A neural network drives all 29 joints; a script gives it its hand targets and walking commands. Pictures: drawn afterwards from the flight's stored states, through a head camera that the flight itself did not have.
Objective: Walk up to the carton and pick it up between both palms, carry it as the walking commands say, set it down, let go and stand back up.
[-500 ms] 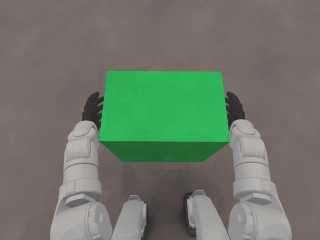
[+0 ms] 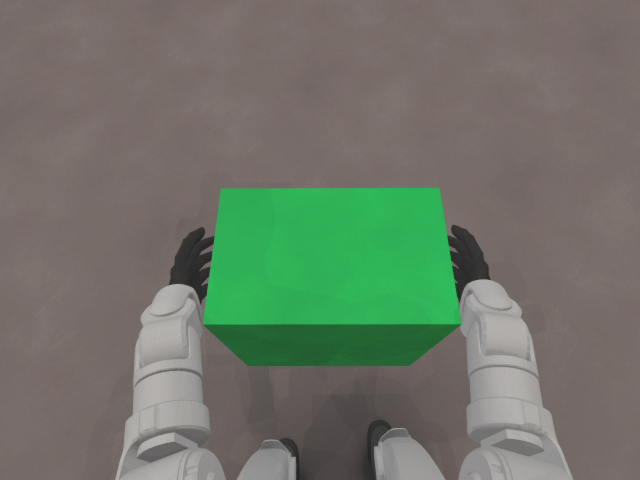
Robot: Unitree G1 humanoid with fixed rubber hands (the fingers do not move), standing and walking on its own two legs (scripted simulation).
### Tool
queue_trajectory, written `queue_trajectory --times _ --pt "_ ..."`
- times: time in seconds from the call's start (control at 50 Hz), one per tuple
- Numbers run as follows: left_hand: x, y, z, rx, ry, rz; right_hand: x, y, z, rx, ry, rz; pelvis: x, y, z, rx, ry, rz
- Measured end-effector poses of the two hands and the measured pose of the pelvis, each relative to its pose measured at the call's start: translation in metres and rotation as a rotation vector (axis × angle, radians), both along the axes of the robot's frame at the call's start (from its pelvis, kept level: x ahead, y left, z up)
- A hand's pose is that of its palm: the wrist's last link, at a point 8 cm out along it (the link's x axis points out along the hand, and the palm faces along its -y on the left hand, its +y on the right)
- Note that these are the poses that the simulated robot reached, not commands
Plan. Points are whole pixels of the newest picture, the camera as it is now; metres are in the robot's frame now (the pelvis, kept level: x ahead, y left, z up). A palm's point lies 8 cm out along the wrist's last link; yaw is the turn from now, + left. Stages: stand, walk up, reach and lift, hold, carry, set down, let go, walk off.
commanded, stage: reach and lift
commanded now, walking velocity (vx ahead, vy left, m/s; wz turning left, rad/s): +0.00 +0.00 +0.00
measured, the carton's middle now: (329, 290) +0.37 +0.00 -0.10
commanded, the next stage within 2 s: hold in 1.94 s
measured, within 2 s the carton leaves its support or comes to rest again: neither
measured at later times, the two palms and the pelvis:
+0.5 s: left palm (175, 283) +0.34 +0.17 +0.04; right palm (509, 280) +0.32 -0.20 +0.03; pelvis +0.02 -0.01 +0.04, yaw +0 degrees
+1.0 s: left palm (147, 287) +0.32 +0.18 +0.08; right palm (525, 281) +0.31 -0.19 +0.08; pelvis +0.04 +0.00 +0.05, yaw +0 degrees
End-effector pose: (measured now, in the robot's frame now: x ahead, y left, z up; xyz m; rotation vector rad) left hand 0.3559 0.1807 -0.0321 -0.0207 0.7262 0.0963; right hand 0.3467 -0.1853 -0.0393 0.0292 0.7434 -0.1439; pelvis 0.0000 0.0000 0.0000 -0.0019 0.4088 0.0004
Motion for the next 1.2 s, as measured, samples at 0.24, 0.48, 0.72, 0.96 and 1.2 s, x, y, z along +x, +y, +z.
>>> queue_trajectory --times 0.24,0.48,0.72,0.96,1.2 --pt "-0.010 -0.005 0.035 0.012 -0.013 -0.018 -0.011 -0.006 0.036 -0.001 -0.013 -0.003 0.008 -0.003 0.020 0.005 -0.120 -0.005" --pt "-0.019 -0.011 0.069 0.016 -0.033 -0.030 -0.022 -0.012 0.071 -0.002 -0.034 -0.010 0.021 -0.007 0.036 0.005 -0.253 -0.003" --pt "-0.026 -0.010 0.099 0.015 -0.065 -0.027 -0.028 -0.010 0.103 -0.005 -0.066 -0.010 0.033 -0.006 0.045 0.000 -0.383 -0.001" --pt "-0.037 -0.003 0.117 0.003 -0.087 -0.013 -0.038 -0.003 0.122 -0.009 -0.088 -0.010 0.037 0.001 0.047 -0.005 -0.476 -0.004" --pt "-0.046 -0.002 0.113 0.011 -0.068 -0.005 -0.044 -0.002 0.116 -0.014 -0.069 0.004 0.032 0.004 0.047 -0.005 -0.499 -0.008"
